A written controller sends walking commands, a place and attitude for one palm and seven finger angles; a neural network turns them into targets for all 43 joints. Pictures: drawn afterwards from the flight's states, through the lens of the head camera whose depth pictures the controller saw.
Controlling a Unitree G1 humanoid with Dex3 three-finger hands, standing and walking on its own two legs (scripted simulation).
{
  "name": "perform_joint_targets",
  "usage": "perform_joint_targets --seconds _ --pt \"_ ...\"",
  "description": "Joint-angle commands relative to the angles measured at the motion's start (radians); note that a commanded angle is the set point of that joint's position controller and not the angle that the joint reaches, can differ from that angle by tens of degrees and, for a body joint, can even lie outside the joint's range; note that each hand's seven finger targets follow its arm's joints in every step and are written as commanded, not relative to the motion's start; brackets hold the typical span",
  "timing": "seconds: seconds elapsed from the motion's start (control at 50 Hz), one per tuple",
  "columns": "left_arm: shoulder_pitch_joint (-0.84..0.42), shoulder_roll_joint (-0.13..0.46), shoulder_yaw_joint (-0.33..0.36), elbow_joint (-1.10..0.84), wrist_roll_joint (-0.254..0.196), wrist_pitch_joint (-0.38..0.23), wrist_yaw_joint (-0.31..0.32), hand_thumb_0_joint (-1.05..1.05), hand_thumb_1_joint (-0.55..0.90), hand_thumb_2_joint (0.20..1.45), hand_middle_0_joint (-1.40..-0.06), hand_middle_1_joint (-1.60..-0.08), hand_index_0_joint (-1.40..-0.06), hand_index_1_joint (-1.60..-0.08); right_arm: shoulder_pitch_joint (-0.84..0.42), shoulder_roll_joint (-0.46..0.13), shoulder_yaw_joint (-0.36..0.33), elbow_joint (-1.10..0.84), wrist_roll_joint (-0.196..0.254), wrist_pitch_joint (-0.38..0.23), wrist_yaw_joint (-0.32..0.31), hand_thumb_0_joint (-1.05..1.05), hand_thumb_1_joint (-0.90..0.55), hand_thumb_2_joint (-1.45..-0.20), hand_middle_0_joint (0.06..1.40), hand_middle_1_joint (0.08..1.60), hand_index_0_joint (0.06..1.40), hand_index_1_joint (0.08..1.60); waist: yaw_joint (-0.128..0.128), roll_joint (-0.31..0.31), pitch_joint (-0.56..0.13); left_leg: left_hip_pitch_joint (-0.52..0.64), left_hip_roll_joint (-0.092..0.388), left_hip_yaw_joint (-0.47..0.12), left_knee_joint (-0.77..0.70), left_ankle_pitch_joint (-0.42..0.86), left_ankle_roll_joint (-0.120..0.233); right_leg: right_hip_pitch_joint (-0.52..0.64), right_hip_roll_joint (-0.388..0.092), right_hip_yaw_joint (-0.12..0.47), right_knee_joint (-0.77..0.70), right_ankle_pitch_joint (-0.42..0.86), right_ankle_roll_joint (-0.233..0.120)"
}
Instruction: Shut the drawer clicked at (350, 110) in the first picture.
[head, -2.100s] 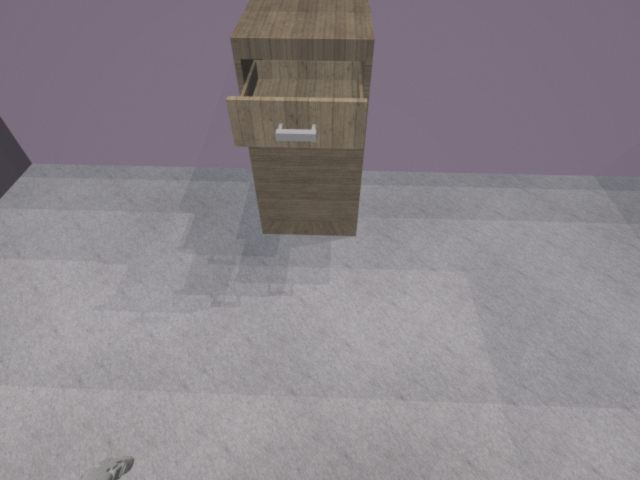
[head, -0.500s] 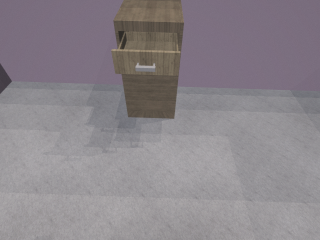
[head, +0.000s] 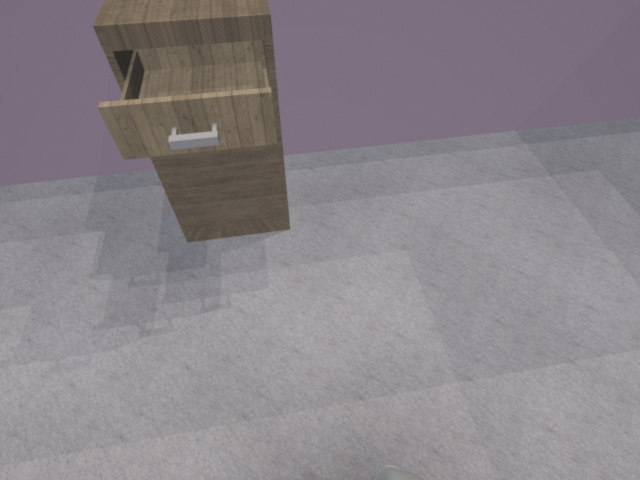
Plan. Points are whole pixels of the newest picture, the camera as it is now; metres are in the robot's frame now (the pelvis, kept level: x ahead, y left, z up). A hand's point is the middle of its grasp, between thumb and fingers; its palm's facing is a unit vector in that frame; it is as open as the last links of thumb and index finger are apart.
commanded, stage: walk to a spot facing it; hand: left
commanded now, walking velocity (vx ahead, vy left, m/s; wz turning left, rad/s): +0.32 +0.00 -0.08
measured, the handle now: (194, 134) +0.78 +0.33 -0.06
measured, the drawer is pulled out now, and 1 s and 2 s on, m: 0.24 0.24 0.24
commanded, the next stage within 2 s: turn to face it in 0.16 s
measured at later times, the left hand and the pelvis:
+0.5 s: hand (180, 473) +0.15 +0.22 -0.18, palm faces +0.10 -0.99 -0.12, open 7.4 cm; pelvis +0.17 +0.06 +0.01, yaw +1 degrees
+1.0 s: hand (189, 408) +0.23 +0.21 -0.14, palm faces +0.18 -0.95 -0.24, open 7.3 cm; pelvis +0.19 +0.03 +0.02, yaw +8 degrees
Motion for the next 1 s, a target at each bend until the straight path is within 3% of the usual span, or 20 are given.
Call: perform_joint_targets --seconds 0.0,0.06,0.12,0.26,0.32,0.34,0.36,0.38,0.4,0.46,0.52,0.58,0.66,0.76,0.88,0.9,0.92,0.94,0.96,0.98 --pt "0.308 0.232 0.055 0.057 -0.022 -0.005 0.045 0.0 0.9 0.9 -0.2 -0.3 -0.2 -0.3 -0.163 -0.087 -0.029 -0.158 0.008 -0.033 0.002 0.0 -0.9 -0.9 0.2 0.3 0.2 0.3 0.125 -0.159 -0.097 -0.612 -0.005 -0.111 0.639 0.051 0.057 0.452 -0.375 0.654 -0.455 -0.244 -0.203" --pt "0.14 0.116 0.011 0.015 -0.011 -0.015 0.051 0.0 0.9 0.9 -0.2 -0.3 -0.2 -0.3 -0.145 -0.05 -0.028 -0.135 -0.012 -0.009 0.004 0.0 -0.9 -0.9 0.2 0.3 0.2 0.3 0.025 -0.051 -0.003 -0.504 0.041 -0.135 0.539 0.19 0.038 0.154 -0.289 0.408 -0.475 -0.098 -0.14" --pt "0.118 0.101 0.005 0.019 -0.002 -0.023 0.056 0.0 0.9 0.9 -0.2 -0.3 -0.2 -0.3 -0.091 -0.023 -0.03 -0.126 -0.011 0.017 0.008 0.0 -0.9 -0.9 0.2 0.3 0.2 0.3 -0.026 -0.073 -0.002 -0.448 0.035 -0.104 0.401 0.227 0.014 0.078 -0.245 0.257 -0.497 -0.001 -0.122" --pt "0.164 0.107 0.006 0.044 -0.002 -0.026 0.053 0.0 0.9 0.9 -0.2 -0.3 -0.2 -0.3 -0.241 -0.01 -0.028 -0.2 -0.004 -0.001 0.026 0.0 -0.9 -0.9 0.2 0.3 0.2 0.3 0.014 -0.113 0.022 -0.384 -0.026 -0.049 0.011 0.296 0.014 0.172 -0.212 0.169 -0.458 0.101 -0.098" --pt "0.165 0.095 0.007 0.05 -0.006 -0.013 0.059 0.0 0.9 0.9 -0.2 -0.3 -0.2 -0.3 -0.16 -0.026 -0.025 -0.175 -0.006 -0.011 0.015 0.0 -0.9 -0.9 0.2 0.3 0.2 0.3 -0.021 -0.07 -0.016 -0.203 -0.068 -0.027 -0.155 0.38 0.03 0.188 -0.166 0.091 -0.311 0.198 -0.049" --pt "0.176 0.075 0.0 0.052 -0.01 -0.007 0.06 0.0 0.9 0.9 -0.2 -0.3 -0.2 -0.3 -0.074 -0.063 -0.031 -0.148 -0.01 -0.017 0.008 0.0 -0.9 -0.9 0.2 0.3 0.2 0.3 -0.049 0.007 -0.067 -0.079 -0.056 -0.063 -0.22 0.455 0.04 0.176 -0.126 0.056 -0.152 0.213 -0.021" --pt "0.212 0.032 -0.005 0.042 -0.018 -0.002 0.058 0.0 0.9 0.9 -0.2 -0.3 -0.2 -0.3 0.014 -0.154 -0.049 -0.14 -0.021 -0.024 -0.004 0.0 -0.9 -0.9 0.2 0.3 0.2 0.3 -0.065 0.203 -0.151 0.071 0.115 -0.287 -0.289 0.65 0.114 0.057 -0.033 -0.009 0.079 -0.001 0.037" --pt "0.226 0.005 -0.015 0.026 -0.023 0.001 0.057 0.0 0.9 0.9 -0.2 -0.3 -0.2 -0.3 0.067 -0.223 -0.057 -0.134 -0.01 -0.016 -0.012 0.0 -0.9 -0.9 0.2 0.3 0.2 0.3 -0.059 0.368 -0.206 0.137 0.294 -0.506 -0.365 0.883 0.226 -0.057 0.04 -0.011 0.342 -0.419 0.071" --pt "0.197 0.032 -0.012 0.013 -0.016 0.005 0.065 0.0 0.9 0.9 -0.2 -0.3 -0.2 -0.3 0.029 -0.205 -0.046 -0.145 -0.008 0.0 -0.016 0.0 -0.9 -0.9 0.2 0.3 0.2 0.3 -0.049 0.234 -0.182 0.066 0.306 -0.5 -0.386 0.819 0.28 -0.068 0.007 0.066 0.439 -0.434 0.057" --pt "0.136 0.012 -0.007 0.037 -0.006 0.02 0.06 0.0 0.9 0.9 -0.2 -0.3 -0.2 -0.3 -0.133 -0.102 -0.018 -0.174 -0.005 -0.01 -0.028 0.0 -0.9 -0.9 0.2 0.3 0.2 0.3 -0.001 0.141 -0.072 -0.138 0.182 -0.341 -0.438 0.766 0.208 -0.063 -0.064 0.115 0.462 -0.235 0.078" --pt "0.167 -0.005 -0.008 0.048 -0.008 0.044 0.06 0.0 0.9 0.9 -0.2 -0.3 -0.2 -0.3 -0.165 -0.091 -0.021 -0.185 0.0 -0.015 -0.032 0.0 -0.9 -0.9 0.2 0.3 0.2 0.3 0.027 0.094 -0.125 -0.15 0.122 -0.235 -0.442 0.84 0.182 0.005 -0.059 0.108 0.39 -0.141 0.104" --pt "0.137 0.01 -0.004 0.039 -0.009 0.062 0.064 0.0 0.9 0.9 -0.2 -0.3 -0.2 -0.3 -0.16 -0.11 -0.026 -0.187 0.002 -0.002 -0.032 0.0 -0.9 -0.9 0.2 0.3 0.2 0.3 0.02 0.04 -0.149 -0.123 0.123 -0.271 -0.461 0.736 0.201 -0.008 -0.055 0.111 0.342 -0.133 0.111" --pt "0.081 0.018 -0.002 0.012 -0.006 0.076 0.067 0.0 0.9 0.9 -0.2 -0.3 -0.2 -0.3 -0.154 -0.124 -0.034 -0.181 -0.003 0.017 -0.03 0.0 -0.9 -0.9 0.2 0.3 0.2 0.3 0.003 0.084 -0.121 -0.108 0.115 -0.311 -0.483 0.553 0.21 -0.04 -0.049 0.108 0.265 -0.146 0.118" --pt "0.012 0.02 -0.004 -0.019 -0.01 0.076 0.072 0.0 0.9 0.9 -0.2 -0.3 -0.2 -0.3 -0.131 -0.133 -0.044 -0.169 -0.01 0.033 -0.028 0.0 -0.9 -0.9 0.2 0.3 0.2 0.3 -0.021 0.097 -0.095 -0.118 0.12 -0.37 -0.471 0.502 0.221 0.004 -0.034 0.104 0.125 -0.199 0.108" --pt "0.082 0.011 -0.01 0.004 -0.016 0.061 0.079 0.0 0.9 0.9 -0.2 -0.3 -0.2 -0.3 -0.156 -0.127 -0.047 -0.164 -0.005 0.04 -0.022 0.0 -0.9 -0.9 0.2 0.3 0.2 0.3 0.014 0.032 -0.109 -0.231 0.08 -0.386 -0.431 0.346 0.183 0.221 -0.008 0.1 -0.148 -0.076 0.085" --pt "0.117 0.015 -0.011 0.014 -0.013 0.052 0.079 0.0 0.9 0.9 -0.2 -0.3 -0.2 -0.3 -0.162 -0.111 -0.044 -0.164 -0.001 0.039 -0.018 0.0 -0.9 -0.9 0.2 0.3 0.2 0.3 0.031 -0.004 -0.107 -0.3 0.04 -0.352 -0.401 0.202 0.145 0.315 -0.025 0.114 -0.277 -0.034 0.08" --pt "0.13 0.06 -0.007 0.017 -0.002 0.044 0.08 0.0 0.9 0.9 -0.2 -0.3 -0.2 -0.3 -0.159 -0.069 -0.041 -0.17 0.004 0.04 -0.013 0.0 -0.9 -0.9 0.2 0.3 0.2 0.3 0.028 -0.133 -0.08 -0.406 -0.051 -0.269 -0.297 0.073 0.089 0.364 -0.131 0.245 -0.39 -0.178 0.041" --pt "0.146 0.123 0.005 0.012 0.002 0.044 0.078 0.0 0.9 0.9 -0.2 -0.3 -0.2 -0.3 -0.178 -0.031 -0.032 -0.188 0.004 0.044 -0.008 0.0 -0.9 -0.9 0.2 0.3 0.2 0.3 0.037 -0.308 -0.028 -0.485 -0.155 -0.142 -0.129 0.043 0.04 0.308 -0.29 0.45 -0.526 -0.424 -0.037" --pt "0.142 0.156 0.01 -0.008 -0.005 0.045 0.078 0.0 0.9 0.9 -0.2 -0.3 -0.2 -0.3 -0.214 -0.064 -0.043 -0.21 -0.009 0.051 0.001 0.0 -0.9 -0.9 0.2 0.3 0.2 0.3 0.054 -0.282 0.014 -0.493 -0.141 -0.134 0.037 0.018 0.039 0.198 -0.371 0.523 -0.613 -0.542 -0.101" --pt "0.117 0.129 0.012 -0.014 -0.007 0.035 0.083 0.0 0.9 0.9 -0.2 -0.3 -0.2 -0.3 -0.217 -0.09 -0.053 -0.208 -0.016 0.059 0.008 0.0 -0.9 -0.9 0.2 0.3 0.2 0.3 0.035 -0.299 0.046 -0.522 -0.111 -0.156 0.139 0.052 0.046 0.162 -0.344 0.505 -0.63 -0.534 -0.094"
